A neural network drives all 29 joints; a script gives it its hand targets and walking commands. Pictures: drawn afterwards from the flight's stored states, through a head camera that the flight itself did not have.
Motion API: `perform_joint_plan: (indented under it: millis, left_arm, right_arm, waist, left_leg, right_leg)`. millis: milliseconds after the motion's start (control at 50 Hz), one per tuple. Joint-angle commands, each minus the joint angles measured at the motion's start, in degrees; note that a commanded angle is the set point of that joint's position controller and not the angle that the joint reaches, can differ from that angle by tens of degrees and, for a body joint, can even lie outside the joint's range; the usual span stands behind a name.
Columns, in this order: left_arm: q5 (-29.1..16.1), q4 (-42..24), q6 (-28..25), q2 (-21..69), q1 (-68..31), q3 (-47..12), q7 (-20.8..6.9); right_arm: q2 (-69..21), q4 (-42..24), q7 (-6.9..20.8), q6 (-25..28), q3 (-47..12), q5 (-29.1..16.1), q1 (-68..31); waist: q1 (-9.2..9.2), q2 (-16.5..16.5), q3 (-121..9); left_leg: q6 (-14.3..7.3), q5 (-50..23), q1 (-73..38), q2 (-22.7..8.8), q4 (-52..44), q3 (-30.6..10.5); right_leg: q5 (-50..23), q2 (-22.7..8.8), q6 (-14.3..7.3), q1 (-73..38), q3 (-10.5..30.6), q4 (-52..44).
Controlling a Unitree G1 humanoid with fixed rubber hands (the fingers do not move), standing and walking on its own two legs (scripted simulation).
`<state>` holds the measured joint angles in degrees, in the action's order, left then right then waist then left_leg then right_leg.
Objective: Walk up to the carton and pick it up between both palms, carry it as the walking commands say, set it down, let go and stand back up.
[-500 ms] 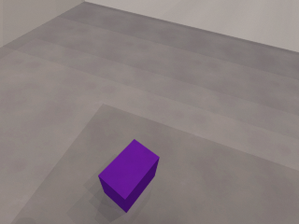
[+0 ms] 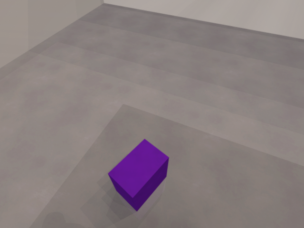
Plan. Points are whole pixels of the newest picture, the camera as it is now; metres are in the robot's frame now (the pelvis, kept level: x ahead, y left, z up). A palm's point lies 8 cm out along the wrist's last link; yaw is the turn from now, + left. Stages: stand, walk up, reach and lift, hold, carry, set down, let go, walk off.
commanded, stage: walk up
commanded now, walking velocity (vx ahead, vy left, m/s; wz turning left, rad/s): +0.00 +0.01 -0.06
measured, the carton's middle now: (140, 175) +0.52 +0.07 -0.64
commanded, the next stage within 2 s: none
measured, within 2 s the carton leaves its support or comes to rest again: neither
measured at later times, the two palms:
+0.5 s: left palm out of the picture -0.02 +0.26 -0.14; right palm out of the picture -0.02 -0.22 -0.17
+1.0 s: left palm out of the picture -0.15 +0.17 -0.16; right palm out of the picture +0.12 -0.26 -0.12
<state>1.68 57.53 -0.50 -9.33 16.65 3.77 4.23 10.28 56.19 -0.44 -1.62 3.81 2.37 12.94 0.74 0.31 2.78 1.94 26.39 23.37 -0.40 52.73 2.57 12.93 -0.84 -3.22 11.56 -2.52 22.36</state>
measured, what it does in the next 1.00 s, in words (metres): steps on the spot, turning left: left foot, then right foot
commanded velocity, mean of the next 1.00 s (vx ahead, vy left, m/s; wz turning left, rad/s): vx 0.03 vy -0.06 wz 0.33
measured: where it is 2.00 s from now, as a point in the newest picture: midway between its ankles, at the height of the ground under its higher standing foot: outside the picture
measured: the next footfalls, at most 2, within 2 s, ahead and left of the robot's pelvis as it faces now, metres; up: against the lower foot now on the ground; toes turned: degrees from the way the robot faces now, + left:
left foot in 0.20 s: -0.01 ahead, +0.16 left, +0.00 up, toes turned +4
right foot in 0.54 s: +0.01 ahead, -0.09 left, +0.00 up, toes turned +7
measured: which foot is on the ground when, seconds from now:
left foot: up 0.00-0.18, down 0.20-0.56, up 0.58-1.00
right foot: down 0.00-0.28, up 0.30-0.52, down 0.54-1.00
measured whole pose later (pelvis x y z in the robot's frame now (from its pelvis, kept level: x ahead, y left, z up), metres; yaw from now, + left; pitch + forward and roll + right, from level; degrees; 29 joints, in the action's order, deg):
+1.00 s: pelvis -0.06 -0.05 -0.01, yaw +20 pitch +0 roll -1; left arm 3.1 52.9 2.2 -11.6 21.1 2.0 1.4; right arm 12.0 52.9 -1.5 -2.5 5.3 1.8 11.0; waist 3.0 2.6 0.2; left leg 0.3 24.8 18.8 -3.7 42.2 4.5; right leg 12.9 1.9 -6.3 10.9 -14.4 23.1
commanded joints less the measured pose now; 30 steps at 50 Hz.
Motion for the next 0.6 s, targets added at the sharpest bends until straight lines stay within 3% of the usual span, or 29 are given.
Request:
perform_joint_plan:
  millis: [0, 20, 40, 60, 80, 100, 120, 140, 160, 180, 200, 220, 240, 260, 280, 300, 320, 340, 360, 380, 420, 440, 460, 480, 500, 520, 540, 560, 580]
  left_arm:
    - [-0.41, 1.87, -1.12, -4.24, 8.65, -0.6, -1.23]
    - [-0.29, 1.62, -1.02, -6.01, 7.43, -0.07, -1.07]
    - [-0.85, 2.05, -0.8, -6.12, 6.59, 0.15, -1.34]
    - [-0.71, 1.23, -0.99, -7.77, 5.77, 0.65, -1.13]
    - [-0.94, 2.24, -0.9, -6.58, 4.79, 0.78, -1.28]
    - [-1.0, 1.68, -0.94, -7.34, 4.43, 1.54, -1.08]
    - [-0.54, 1.15, -0.59, -8.45, 4.96, 2.83, -0.88]
    - [-0.51, 0.77, -0.17, -7.9, 6.0, 2.97, -0.69]
    - [-0.77, 1.02, -0.1, -7.0, 5.02, 2.52, -0.69]
    - [-0.68, 0.39, 0.02, -5.74, 3.41, 2.4, -0.91]
    - [-1.05, -0.39, 0.5, -4.35, 2.15, 1.93, -1.08]
    - [-1.22, 0.05, 1.18, -3.03, 1.72, 2.05, -0.98]
    - [-1.59, -0.11, 2.07, -2.85, 1.4, 1.79, -0.78]
    - [-1.07, -0.83, 2.24, -3.12, 1.21, 1.07, -0.96]
    - [-1.09, -0.6, 2.18, -4.22, 0.9, 1.18, -0.95]
    - [-1.54, -0.6, 2.05, -4.3, -0.99, 0.81, -0.69]
    - [-1.82, 0.32, 1.55, -3.36, 0.95, 0.78, -0.86]
    - [-2.18, 0.92, 1.41, -1.3, 1.82, 0.18, -1.09]
    - [-1.5, -4.27, 0.6, -3.44, -2.48, -1.42, -1.89]
    - [-1.33, -4.87, 0.41, -3.36, -4.35, -1.55, -2.13]
    - [-1.84, -5.61, -0.17, -6.44, -5.0, -0.88, -1.5]
    - [-2.28, -4.87, -0.47, -7.09, -2.41, -1.12, -1.32]
    - [-2.57, -4.18, -0.79, -8.2, 0.15, -0.83, -1.2]
    - [-1.68, -4.17, -1.01, -11.82, 1.99, 0.3, -0.82]
    - [-1.09, -4.67, -1.03, -16.36, 2.0, 1.01, -0.76]
    - [-0.38, -5.27, -0.21, -15.08, 0.33, 0.82, -0.73]
    - [0.08, -6.51, 0.27, -14.04, -2.34, 0.48, -0.41]
    - [0.26, -6.51, 0.55, -14.03, -2.17, 0.62, -0.18]
    - [-0.33, -6.77, 0.6, -12.78, -2.56, 0.7, -0.14]
  right_arm:
    - [0.3, 0.17, -0.72, 0.05, -0.17, 0.56, 1.11]
    - [-0.07, 0.64, -0.5, 0.14, -0.75, 0.2, 2.17]
    - [-0.2, 1.06, -0.49, 0.09, -0.58, 0.17, 1.75]
    - [0.42, 0.77, -0.52, 0.23, -0.75, 0.0, 3.9]
    - [0.45, 2.27, -0.66, 0.59, -0.63, -0.03, 5.86]
    - [2.26, 2.14, -0.42, 0.94, 0.18, 0.31, 7.44]
    - [5.71, 2.56, -0.08, 1.36, 1.7, 0.83, 8.19]
    - [7.66, 2.03, 0.05, 1.2, 2.17, 0.93, 7.19]
    - [7.91, 2.44, -0.19, 1.05, 2.69, 0.81, 5.85]
    - [9.01, 2.22, -0.07, 0.91, 2.95, 0.78, 5.97]
    - [9.73, 3.22, -0.1, 0.35, 2.83, 0.75, 7.8]
    - [9.78, 3.37, -0.41, 0.29, 2.76, 1.25, 7.73]
    - [8.82, 4.14, -0.93, 0.27, 2.43, 0.9, 6.97]
    - [9.78, 3.91, -1.37, -0.11, 2.45, 0.9, 5.71]
    - [9.18, 4.07, -1.44, -0.03, 2.28, 0.99, 5.08]
    - [8.07, 4.41, -1.56, 0.26, 2.05, 1.08, 6.16]
    - [6.94, 4.25, -1.36, 0.42, 1.47, 0.89, 4.26]
    - [5.97, 4.2, -1.41, 0.65, 1.23, 0.57, 4.17]
    - [10.11, 0.71, -1.48, 1.15, 2.42, -1.51, 1.47]
    - [10.07, 1.06, -1.36, 1.26, 2.31, -1.33, 2.2]
    - [10.22, 0.69, -1.88, 0.4, 1.34, -0.71, 1.39]
    - [11.19, 0.11, -1.89, 0.27, 1.76, -1.3, 0.47]
    - [10.56, -0.59, -1.54, 0.02, 1.93, -1.38, -0.44]
    - [8.7, -1.43, -1.34, 0.04, 1.26, -1.29, 0.3]
    - [4.73, -3.23, -1.42, -0.19, -0.04, -1.95, 2.54]
    - [5.54, -3.16, -2.14, -0.6, 0.56, -1.44, 3.78]
    - [6.49, -1.85, -1.8, -0.75, 0.75, -1.11, 4.46]
    - [8.11, -2.57, -1.54, -0.79, 1.2, -0.41, 3.25]
    - [8.29, -2.26, -1.29, -1.04, 1.44, -0.39, 2.19]
  waist:
    - [1.02, 5.05, -2.42]
    - [0.85, 5.53, -1.34]
    - [0.68, 5.4, -3.47]
    - [-0.45, 6.17, -3.03]
    - [-1.74, 4.7, -3.23]
    - [-1.86, 4.58, -4.2]
    - [-1.35, 2.35, -3.42]
    - [-0.54, -1.1, -3.49]
    - [-0.56, -3.28, -0.95]
    - [-0.37, -2.76, -0.23]
    - [-1.04, -6.02, 0.88]
    - [-1.27, -10.56, 1.76]
    - [-1.3, -12.85, 3.01]
    - [-0.77, -13.07, 4.75]
    - [-0.18, -12.05, 4.26]
    - [-1.1, -10.93, 3.31]
    - [0.82, -11.24, 3.27]
    - [1.27, -13.52, 3.52]
    - [-1.55, -12.55, 0.1]
    - [-1.94, -11.89, 0.78]
    - [-1.88, -11.47, -0.51]
    - [-0.41, -10.85, -3.34]
    - [1.1, -6.06, -4.52]
    - [1.41, 0.31, -5.71]
    - [1.31, 18.32, -8.78]
    - [1.18, 19.86, -9.83]
    - [-0.48, 16.5, -8.7]
    - [0.24, 16.77, -9.29]
    - [0.14, 15.26, -6.75]
  left_leg:
    - [0.47, -4.86, -4.63, -0.39, -14.43, -2.71]
    - [0.76, -5.48, -6.45, 0.26, -16.63, -1.41]
    - [0.72, -5.62, -9.79, 0.46, -20.26, -0.68]
    - [0.52, -9.1, -11.64, 0.57, -23.29, 0.56]
    - [0.02, -13.47, -16.75, -0.93, -29.25, -1.05]
    - [-0.67, -20.63, -18.43, -2.26, -27.98, -2.54]
    - [-1.71, -31.55, -17.91, -5.0, -23.1, -5.18]
    - [-2.8, -33.31, -18.41, -7.58, -23.05, -8.55]
    - [-4.11, -33.64, -17.54, -8.33, -25.21, -10.51]
    - [-5.45, -32.56, -17.24, -10.42, -28.26, -13.99]
    - [-7.95, -29.29, -16.74, -12.38, -32.79, -16.96]
    - [-11.05, -23.38, -13.65, -15.94, -37.21, -20.49]
    - [-12.92, -20.78, -9.12, -17.1, -39.54, -23.58]
    - [-13.32, -20.5, -5.11, -16.71, -39.73, -23.71]
    - [-12.5, -26.42, -5.53, -14.96, -37.56, -22.35]
    - [-11.68, -29.85, -8.35, -13.08, -37.1, -21.18]
    - [-10.71, -30.43, -7.44, -11.08, -35.89, -18.72]
    - [-10.17, -29.75, -7.95, -11.11, -35.96, -18.14]
    - [-10.6, -33.08, -8.4, -14.06, -35.29, -19.92]
    - [-11.2, -36.72, -9.04, -15.49, -35.06, -22.42]
    - [-9.01, -38.34, -6.87, -13.93, -34.81, -23.25]
    - [-7.9, -35.49, -6.14, -12.61, -33.31, -21.18]
    - [-5.74, -29.05, -2.62, -10.28, -31.3, -19.35]
    - [-3.47, -18.72, 1.66, -4.27, -25.34, -15.07]
    - [-1.05, -1.36, 6.27, 4.26, -12.46, -6.42]
    - [-0.6, 6.78, 6.28, 1.59, -2.76, -5.48]
    - [-0.82, 5.57, 7.79, 0.55, 2.42, -4.7]
    - [-0.13, 5.5, 9.41, -0.41, 8.33, -3.85]
    - [-0.37, 3.26, 10.75, -2.01, 9.93, -4.12]
  right_leg:
    - [-27.35, -12.47, -3.6, -4.77, 11.63, -5.86]
    - [-25.58, -12.56, -2.87, -4.45, 9.15, -6.82]
    - [-23.45, -12.83, -3.32, -4.74, 10.4, -6.76]
    - [-23.12, -12.72, -3.08, -4.25, 8.19, -6.03]
    - [-21.96, -12.2, -1.93, -1.86, 7.84, -5.39]
    - [-18.6, -10.33, -0.63, -0.48, 5.16, -3.34]
    - [-16.37, -8.91, 0.55, 0.79, 2.65, 0.17]
    - [-7.03, -7.82, 1.14, 3.74, 2.24, 1.4]
    - [-3.7, -5.96, 2.5, 6.67, 1.42, 3.61]
    - [2.42, -4.11, 3.92, 9.67, -0.16, 7.51]
    - [11.26, -0.26, 5.55, 14.28, -1.44, 13.7]
    - [15.32, 2.28, 6.23, 15.53, -2.71, 23.94]
    - [18.03, 2.16, 6.42, 14.38, -0.61, 32.23]
    - [17.66, 1.5, 6.73, 13.96, 0.71, 36.54]
    - [17.14, 0.36, 6.79, 13.46, 1.69, 34.64]
    - [16.77, 0.63, 6.49, 15.47, 1.66, 32.63]
    - [16.16, 0.14, 5.68, 13.82, 2.43, 32.26]
    - [16.05, -0.11, 5.1, 13.27, 2.9, 31.63]
    - [12.52, -2.44, 5.9, 13.3, 4.31, 27.6]
    - [12.04, -2.18, 6.02, 12.74, 4.4, 25.56]
    - [5.64, -0.69, 5.92, 5.39, 3.3, 15.57]
    - [1.88, -1.26, 5.58, -0.36, 2.48, 9.57]
    - [-3.72, -1.59, 4.87, -7.79, 0.94, 2.71]
    - [-4.11, -7.43, 3.7, -13.13, 6.4, -4.46]
    - [-17.84, -18.94, 0.74, -16.45, 17.09, -8.47]
    - [-22.05, -21.4, -2.49, -13.72, 15.91, -5.42]
    - [-19.91, -20.31, -2.71, -11.91, 12.58, -4.97]
    - [-20.98, -21.88, -5.22, -12.29, 11.73, -4.65]
    - [-16.42, -20.28, -4.01, -10.25, 9.79, -5.76]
